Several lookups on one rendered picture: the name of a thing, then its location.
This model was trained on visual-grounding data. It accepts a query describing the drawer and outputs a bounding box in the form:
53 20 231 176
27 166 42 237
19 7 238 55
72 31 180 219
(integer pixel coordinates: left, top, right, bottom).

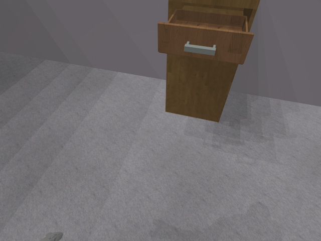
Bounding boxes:
157 9 254 65

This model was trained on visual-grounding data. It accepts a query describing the handle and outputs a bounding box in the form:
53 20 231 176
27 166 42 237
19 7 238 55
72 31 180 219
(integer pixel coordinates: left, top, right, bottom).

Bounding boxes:
184 41 216 55

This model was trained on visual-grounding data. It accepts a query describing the cabinet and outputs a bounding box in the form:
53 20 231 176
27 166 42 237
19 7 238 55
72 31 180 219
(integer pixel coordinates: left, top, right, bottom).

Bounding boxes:
166 0 260 122

